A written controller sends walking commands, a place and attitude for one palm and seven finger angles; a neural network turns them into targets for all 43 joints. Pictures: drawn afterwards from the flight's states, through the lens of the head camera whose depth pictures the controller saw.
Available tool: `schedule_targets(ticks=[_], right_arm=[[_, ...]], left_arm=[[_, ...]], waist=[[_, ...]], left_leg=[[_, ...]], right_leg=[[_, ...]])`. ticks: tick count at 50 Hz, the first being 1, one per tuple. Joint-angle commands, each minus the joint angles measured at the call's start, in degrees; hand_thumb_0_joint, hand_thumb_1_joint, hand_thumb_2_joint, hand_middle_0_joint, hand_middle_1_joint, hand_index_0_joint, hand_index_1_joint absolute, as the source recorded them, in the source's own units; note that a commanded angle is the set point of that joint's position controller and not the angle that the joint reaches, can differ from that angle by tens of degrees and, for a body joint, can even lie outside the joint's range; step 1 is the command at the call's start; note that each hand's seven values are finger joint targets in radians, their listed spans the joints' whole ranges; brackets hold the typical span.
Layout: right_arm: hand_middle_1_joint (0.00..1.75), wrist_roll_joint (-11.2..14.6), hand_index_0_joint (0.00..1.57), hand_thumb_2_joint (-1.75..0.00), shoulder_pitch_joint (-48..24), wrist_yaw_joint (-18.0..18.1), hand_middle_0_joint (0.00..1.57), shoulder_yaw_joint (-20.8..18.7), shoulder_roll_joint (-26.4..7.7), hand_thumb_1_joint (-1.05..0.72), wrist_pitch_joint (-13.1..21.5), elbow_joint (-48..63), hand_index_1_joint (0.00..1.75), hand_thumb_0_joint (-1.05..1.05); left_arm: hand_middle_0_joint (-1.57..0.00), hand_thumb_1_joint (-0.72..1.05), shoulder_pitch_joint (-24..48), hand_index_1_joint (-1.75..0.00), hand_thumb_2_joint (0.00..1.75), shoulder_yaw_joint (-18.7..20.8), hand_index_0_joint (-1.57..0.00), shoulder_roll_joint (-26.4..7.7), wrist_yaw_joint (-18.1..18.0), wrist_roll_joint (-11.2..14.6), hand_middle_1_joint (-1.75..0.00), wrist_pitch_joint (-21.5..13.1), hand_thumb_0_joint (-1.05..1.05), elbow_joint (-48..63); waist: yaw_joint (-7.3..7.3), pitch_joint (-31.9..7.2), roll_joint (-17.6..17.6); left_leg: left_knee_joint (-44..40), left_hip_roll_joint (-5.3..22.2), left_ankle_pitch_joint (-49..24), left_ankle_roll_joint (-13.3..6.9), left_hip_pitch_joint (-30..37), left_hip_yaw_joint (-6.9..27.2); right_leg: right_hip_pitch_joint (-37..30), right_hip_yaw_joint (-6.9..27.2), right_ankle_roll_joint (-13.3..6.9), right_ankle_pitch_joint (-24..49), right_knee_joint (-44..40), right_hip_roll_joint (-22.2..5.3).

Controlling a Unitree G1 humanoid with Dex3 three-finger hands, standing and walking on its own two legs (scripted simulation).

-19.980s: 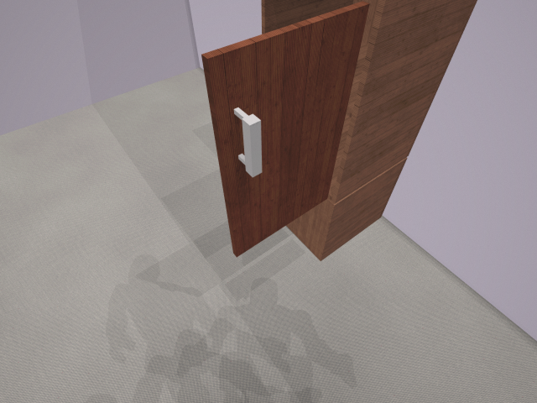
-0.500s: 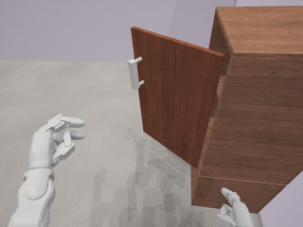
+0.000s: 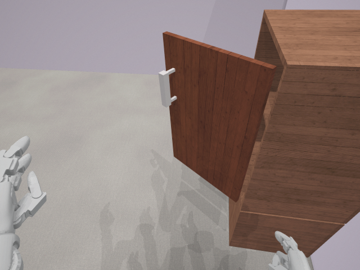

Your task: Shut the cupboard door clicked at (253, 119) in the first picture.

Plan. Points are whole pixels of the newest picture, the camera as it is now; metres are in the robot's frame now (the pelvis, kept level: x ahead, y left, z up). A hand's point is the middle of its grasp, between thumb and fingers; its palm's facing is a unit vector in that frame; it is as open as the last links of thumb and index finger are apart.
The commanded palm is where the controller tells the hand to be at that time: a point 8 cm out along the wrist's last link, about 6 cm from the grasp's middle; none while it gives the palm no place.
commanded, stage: draw the hand back to the body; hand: left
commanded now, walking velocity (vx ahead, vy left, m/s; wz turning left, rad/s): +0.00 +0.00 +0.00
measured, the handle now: (169, 87) +0.67 +0.13 +0.07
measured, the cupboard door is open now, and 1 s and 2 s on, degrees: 55 55 55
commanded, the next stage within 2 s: step back with the hand held close in 0.14 s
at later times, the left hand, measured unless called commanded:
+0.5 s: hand (42, 191) +0.20 +0.28 +0.14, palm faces +0.39 -0.79 -0.48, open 7.4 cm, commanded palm +0.14 +0.32 +0.17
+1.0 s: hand (3, 232) +0.12 +0.29 +0.16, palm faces +0.49 -0.75 -0.44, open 7.4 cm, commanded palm +0.06 +0.32 +0.17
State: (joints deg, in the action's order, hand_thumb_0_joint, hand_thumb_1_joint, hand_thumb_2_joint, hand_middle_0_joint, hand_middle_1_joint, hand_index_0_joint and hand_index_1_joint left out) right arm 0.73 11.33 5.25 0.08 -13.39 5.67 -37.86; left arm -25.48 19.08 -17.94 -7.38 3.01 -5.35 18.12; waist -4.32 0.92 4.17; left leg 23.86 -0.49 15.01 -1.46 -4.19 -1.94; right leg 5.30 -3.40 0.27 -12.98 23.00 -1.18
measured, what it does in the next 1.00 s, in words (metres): shifts its weight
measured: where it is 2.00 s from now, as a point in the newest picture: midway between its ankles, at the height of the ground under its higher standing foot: outside the picture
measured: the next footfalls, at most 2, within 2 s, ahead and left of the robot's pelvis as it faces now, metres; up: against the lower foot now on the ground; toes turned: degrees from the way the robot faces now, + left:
right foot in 1.36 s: -0.11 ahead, -0.12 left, +0.00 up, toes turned +5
right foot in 1.94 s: -0.28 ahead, -0.08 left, +0.00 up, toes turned -1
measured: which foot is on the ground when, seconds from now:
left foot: down 0.00-1.00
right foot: down 0.00-1.00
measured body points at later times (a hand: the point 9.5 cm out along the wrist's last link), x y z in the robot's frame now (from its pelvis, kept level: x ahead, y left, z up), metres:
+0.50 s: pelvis -0.01 +0.02 -0.01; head +0.00 +0.00 +0.44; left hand +0.17 +0.32 +0.17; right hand +0.17 -0.23 -0.10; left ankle -0.02 +0.10 -0.74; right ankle +0.00 -0.12 -0.74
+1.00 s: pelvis -0.08 +0.02 -0.03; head -0.09 +0.02 +0.42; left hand +0.08 +0.33 +0.18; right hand +0.08 -0.22 -0.11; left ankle -0.02 +0.10 -0.74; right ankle +0.00 -0.12 -0.74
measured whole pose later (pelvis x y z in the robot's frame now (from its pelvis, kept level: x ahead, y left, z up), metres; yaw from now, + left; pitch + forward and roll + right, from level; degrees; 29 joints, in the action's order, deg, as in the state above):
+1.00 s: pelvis -0.08 +0.02 -0.03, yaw +0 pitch -2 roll -2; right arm 0.8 14.2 5.4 0.7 -12.4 2.7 -32.4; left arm -27.6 25.6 -22.1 -9.0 0.4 -12.6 26.6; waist -0.7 0.6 0.9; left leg 42.7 -0.1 17.6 -3.7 -23.9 -2.9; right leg 23.6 -2.6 1.3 -12.7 38.4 -1.7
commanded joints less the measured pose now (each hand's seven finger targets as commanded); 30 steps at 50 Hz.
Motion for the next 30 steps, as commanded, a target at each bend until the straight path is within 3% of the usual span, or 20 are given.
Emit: schedule_targets(ticks=[1,4,9,13,14,15,16,17,19,22,25,28,30], right_arm=[[0.30,-0.5,0.20,-0.90,-7.3,0.0,0.20,-1.3,-5.3,-0.90,3.6,9.5,0.30,0.00],[0.30,-0.5,0.20,-0.90,-7.4,-0.2,0.20,-1.0,-4.7,-0.90,3.6,9.8,0.30,0.00],[0.30,-0.5,0.20,-0.90,-7.1,-0.3,0.20,-1.1,-4.8,-0.90,3.0,10.1,0.30,0.00],[0.30,-0.4,0.20,-0.90,-7.2,-0.4,0.20,-1.2,-5.0,-0.90,2.7,10.3,0.30,0.00],[0.30,-0.1,0.20,-0.90,-6.7,-0.5,0.20,-2.1,-7.7,-0.90,1.4,12.0,0.30,0.00],[0.30,-0.2,0.20,-0.90,-6.3,-0.4,0.20,-2.0,-6.6,-0.90,0.6,11.3,0.30,0.00],[0.30,-0.4,0.20,-0.90,-6.5,-0.4,0.20,-2.3,-6.9,-0.90,0.2,11.5,0.30,0.00],[0.30,-0.3,0.20,-0.90,-6.6,-0.5,0.20,-2.0,-6.1,-0.90,-0.3,11.7,0.30,0.00],[0.30,-0.1,0.20,-0.90,-5.8,-0.4,0.20,-2.5,-6.6,-0.90,-1.3,12.1,0.30,0.00],[0.30,0.1,0.20,-0.90,-6.0,0.1,0.20,-2.8,-6.8,-0.90,-2.7,13.2,0.30,0.00],[0.30,0.2,0.20,-0.90,-5.7,0.7,0.20,-3.2,-7.2,-0.90,-4.0,14.3,0.30,0.00],[0.30,0.3,0.20,-0.90,-5.6,0.9,0.20,-3.2,-7.3,-0.90,-4.6,15.1,0.30,0.00],[0.30,0.2,0.20,-0.90,-5.3,1.0,0.20,-3.2,-7.4,-0.90,-4.7,15.3,0.30,0.00]], left_arm=[[-0.20,0.90,5.1,-0.30,0.90,8.0,-0.20,-13.3,-1.1,-0.1,-0.30,-4.0,0.00,13.6],[-0.20,0.90,5.3,-0.30,0.90,7.6,-0.20,-12.6,-0.9,-0.1,-0.30,-4.2,0.00,15.2],[-0.20,0.90,4.1,-0.30,0.90,7.7,-0.20,-11.9,-0.5,0.3,-0.30,-3.6,0.00,13.0],[-0.20,0.90,5.0,-0.30,0.90,7.0,-0.20,-11.6,-0.4,0.2,-0.30,-3.5,0.00,13.8],[-0.20,0.90,9.9,-0.30,0.90,13.3,-0.20,-18.6,-0.7,0.4,-0.30,-5.5,0.00,16.4],[-0.20,0.90,4.1,-0.30,0.90,9.9,-0.20,-14.5,-0.3,0.4,-0.30,-5.6,0.00,12.4],[-0.20,0.90,3.2,-0.30,0.90,10.3,-0.20,-15.0,-0.2,0.2,-0.30,-6.1,0.00,13.5],[-0.20,0.90,1.4,-0.30,0.90,8.7,-0.20,-13.4,-0.2,0.2,-0.30,-6.5,0.00,13.4],[-0.20,0.90,-1.3,-0.30,0.90,9.4,-0.20,-14.0,-0.8,0.4,-0.30,-6.5,0.00,14.4],[-0.20,0.90,-3.2,-0.30,0.90,10.8,-0.20,-15.6,-1.4,0.6,-0.30,-6.3,0.00,17.5],[-0.20,0.90,-4.4,-0.30,0.90,12.6,-0.20,-17.1,-1.9,0.8,-0.30,-6.1,0.00,18.9],[-0.20,0.90,-4.9,-0.30,0.90,12.9,-0.20,-17.3,-2.1,0.9,-0.30,-6.0,0.00,19.6],[-0.20,0.90,-5.6,-0.30,0.90,13.1,-0.20,-16.9,-2.2,0.8,-0.30,-6.1,0.00,19.0]], waist=[[0.62,-3.7,0.2],[0.77,-3.1,2.2],[0.94,-1.6,-0.8],[1.09,-2.3,0.2],[3.20,0.2,0.0],[3.46,-1.3,-3.6],[3.39,-2.2,-4.1],[3.65,-4.5,-5.1],[3.94,-8.4,-3.8],[4.08,-12.0,-1.9],[4.01,-13.4,-1.8],[3.99,-12.2,-0.5],[3.86,-11.0,0.1]], left_leg=[[-4.5,0.8,-11.4,0.6,-3.4,0.7],[-4.5,1.0,-12.5,1.0,-3.5,0.6],[-4.9,1.3,-12.1,1.0,-4.0,0.5],[-5.0,1.4,-11.7,1.0,-3.5,0.6],[-2.2,3.0,-6.4,-0.6,-9.4,1.7],[-0.1,2.6,-5.5,-0.7,-8.7,2.0],[1.2,2.3,-6.4,-0.4,-8.9,2.3],[2.4,2.4,-7.6,-0.4,-8.4,2.1],[3.7,3.0,-12.3,-0.2,-8.1,2.3],[4.2,4.5,-22.1,0.3,-8.1,3.0],[4.2,5.8,-28.4,0.5,-9.5,3.8],[2.9,6.9,-27.1,0.2,-12.5,5.0],[0.8,7.9,-22.4,-0.5,-15.9,6.0]], right_leg=[[-1.7,0.7,-0.9,6.3,-3.6,0.9],[-1.5,0.6,-1.0,7.2,-3.3,1.0],[-0.9,0.5,-0.8,7.0,-3.7,1.1],[-0.9,0.6,-0.8,6.3,-3.9,1.1],[2.7,5.7,-1.2,8.4,-5.6,-1.8],[4.3,6.7,-1.7,8.2,-6.0,-4.0],[4.5,7.5,-2.3,9.9,-5.8,-4.9],[4.2,7.4,-2.5,11.4,-4.6,-6.0],[2.9,7.2,-2.8,17.1,-1.5,-6.5],[1.3,5.7,-2.2,25.6,3.8,-5.9],[0.5,4.9,-1.4,28.4,7.4,-4.5],[1.1,4.4,-0.8,24.0,9.2,-3.2],[0.9,4.0,-0.2,18.9,10.4,-2.0]])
